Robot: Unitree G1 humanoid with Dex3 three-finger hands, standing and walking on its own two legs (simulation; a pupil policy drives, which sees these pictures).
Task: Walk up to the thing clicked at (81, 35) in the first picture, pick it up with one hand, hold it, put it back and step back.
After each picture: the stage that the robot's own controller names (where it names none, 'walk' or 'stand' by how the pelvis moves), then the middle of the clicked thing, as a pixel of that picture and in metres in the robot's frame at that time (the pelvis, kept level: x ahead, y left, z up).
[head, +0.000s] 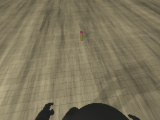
stand; (81, 36) +1.69 +0.28 -0.66
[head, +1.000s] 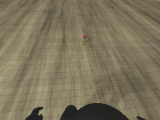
walk; (84, 40) +1.58 +0.14 -0.64
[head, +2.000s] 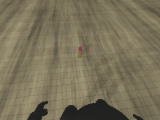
walk; (80, 52) +1.06 +0.17 -0.65
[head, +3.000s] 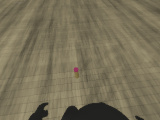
walk; (76, 73) +0.64 +0.20 -0.64
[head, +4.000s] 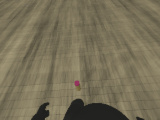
stand; (77, 86) +0.42 +0.21 -0.63
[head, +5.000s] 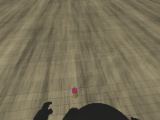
stand; (75, 93) +0.38 +0.19 -0.65
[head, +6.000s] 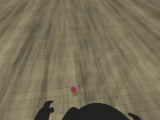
stand; (74, 91) +0.36 +0.20 -0.66
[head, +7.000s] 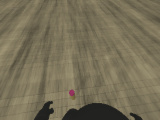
stand; (72, 95) +0.33 +0.21 -0.65
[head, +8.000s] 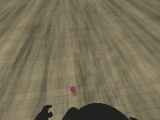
stand; (73, 91) +0.37 +0.20 -0.66
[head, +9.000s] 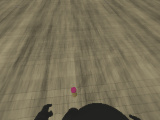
stand; (74, 92) +0.36 +0.19 -0.66
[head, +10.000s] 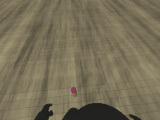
go down; (74, 92) +0.36 +0.19 -0.66
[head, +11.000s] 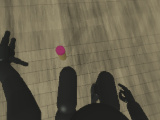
go down; (61, 54) +0.44 +0.24 -0.29
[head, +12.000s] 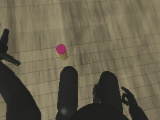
approach; (63, 53) +0.44 +0.25 -0.26
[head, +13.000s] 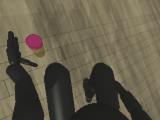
close in; (37, 48) +0.41 +0.30 -0.16
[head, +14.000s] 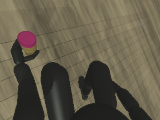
close; (29, 47) +0.41 +0.30 -0.15
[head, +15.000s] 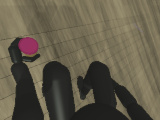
lift; (30, 50) +0.38 +0.30 -0.16
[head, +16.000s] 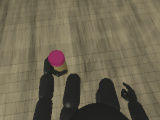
lift; (60, 65) +0.32 +0.21 +0.00
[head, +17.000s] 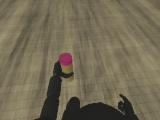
hold; (67, 69) +0.32 +0.17 +0.03
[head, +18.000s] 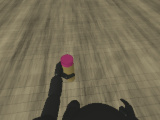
hold; (69, 70) +0.32 +0.16 +0.03
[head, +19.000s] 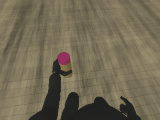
crouch; (66, 67) +0.34 +0.17 -0.01
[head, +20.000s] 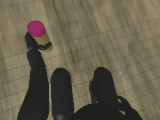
lower; (43, 40) +0.48 +0.27 -0.05
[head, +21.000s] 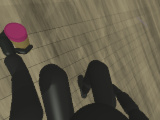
lower; (21, 42) +0.43 +0.32 -0.15
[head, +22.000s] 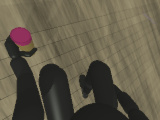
lower; (26, 45) +0.41 +0.31 -0.16
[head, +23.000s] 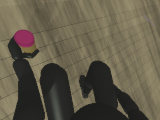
lower; (29, 47) +0.41 +0.31 -0.16
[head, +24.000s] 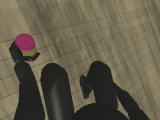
lower; (29, 50) +0.39 +0.31 -0.16
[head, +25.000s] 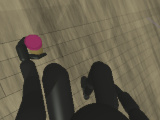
open; (36, 49) +0.40 +0.28 -0.17
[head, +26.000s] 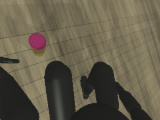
stand; (38, 47) +0.39 +0.28 -0.16
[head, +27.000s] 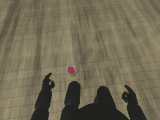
walk; (71, 72) +0.40 +0.20 -0.47
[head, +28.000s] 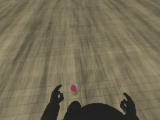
stand; (74, 90) +0.37 +0.19 -0.60
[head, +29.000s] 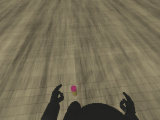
stand; (74, 91) +0.37 +0.19 -0.60
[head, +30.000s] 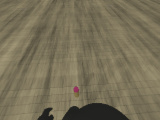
stand; (76, 92) +0.39 +0.17 -0.65
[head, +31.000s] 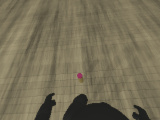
walk; (80, 78) +0.45 +0.18 -0.63
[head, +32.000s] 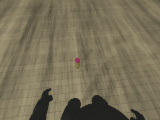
walk; (77, 63) +0.70 +0.17 -0.64
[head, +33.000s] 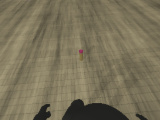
stand; (81, 55) +1.00 +0.24 -0.64
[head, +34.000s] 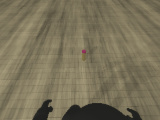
stand; (83, 55) +1.02 +0.16 -0.65
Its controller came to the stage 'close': yes
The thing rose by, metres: 0.68
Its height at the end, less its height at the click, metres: +0.00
